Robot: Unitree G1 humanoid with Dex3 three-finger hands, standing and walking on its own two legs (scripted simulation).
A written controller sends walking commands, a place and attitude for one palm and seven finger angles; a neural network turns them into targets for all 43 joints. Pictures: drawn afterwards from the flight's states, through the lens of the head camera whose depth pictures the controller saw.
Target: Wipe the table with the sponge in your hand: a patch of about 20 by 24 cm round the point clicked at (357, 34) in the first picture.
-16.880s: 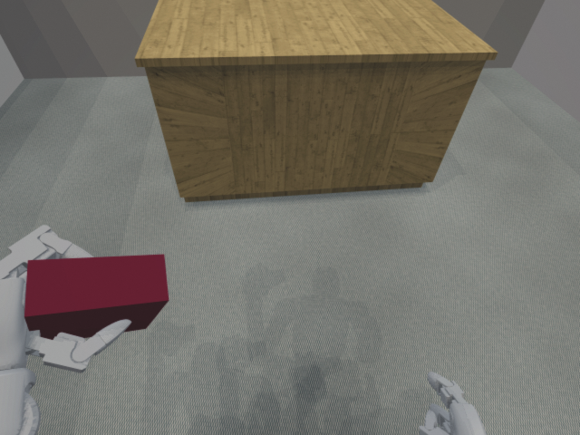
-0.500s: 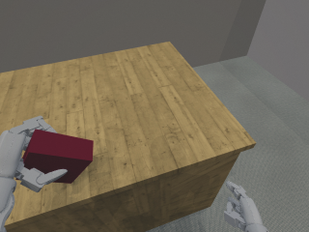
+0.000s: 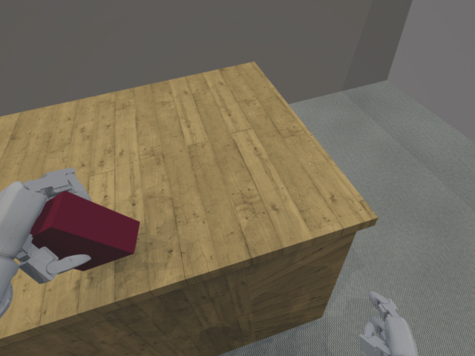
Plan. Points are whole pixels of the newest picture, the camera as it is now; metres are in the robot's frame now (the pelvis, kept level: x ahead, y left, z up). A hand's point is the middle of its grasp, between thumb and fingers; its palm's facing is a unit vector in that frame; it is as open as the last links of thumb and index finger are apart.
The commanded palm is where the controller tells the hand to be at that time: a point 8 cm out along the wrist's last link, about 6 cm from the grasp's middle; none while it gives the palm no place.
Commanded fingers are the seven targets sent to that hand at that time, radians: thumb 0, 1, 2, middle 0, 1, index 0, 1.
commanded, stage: turn the palm down, sponge in hand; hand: left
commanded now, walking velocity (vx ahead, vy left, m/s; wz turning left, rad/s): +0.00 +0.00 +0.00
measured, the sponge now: (87, 240) +0.23 +0.25 +0.13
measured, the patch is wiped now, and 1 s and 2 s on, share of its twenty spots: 0.00 0.00 0.00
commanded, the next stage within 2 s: move the sponge above the wiping area in 1.42 s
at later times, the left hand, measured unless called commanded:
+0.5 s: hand (24, 222) +0.22 +0.31 +0.18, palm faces +0.27 -0.26 -0.93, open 9.4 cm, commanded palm +0.18 +0.32 +0.23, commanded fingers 0.00 0.10 1.30 -1.20 -1.60 -1.20 -1.60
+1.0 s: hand out of the picture +0.21 +0.35 +0.19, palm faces +0.23 -0.06 -0.97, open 9.4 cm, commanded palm +0.17 +0.32 +0.24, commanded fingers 0.00 0.10 1.30 -1.20 -1.60 -1.20 -1.60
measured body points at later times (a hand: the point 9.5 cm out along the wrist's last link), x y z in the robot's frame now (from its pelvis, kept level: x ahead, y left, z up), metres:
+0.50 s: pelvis +0.00 +0.03 +0.01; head -0.01 -0.01 +0.46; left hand +0.20 +0.32 +0.23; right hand +0.25 -0.17 -0.07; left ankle +0.03 +0.15 -0.73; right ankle -0.01 -0.07 -0.73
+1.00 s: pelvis -0.02 +0.04 +0.02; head -0.04 +0.00 +0.46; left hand +0.19 +0.35 +0.24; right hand +0.24 -0.13 -0.06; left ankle +0.03 +0.15 -0.73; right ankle -0.01 -0.07 -0.73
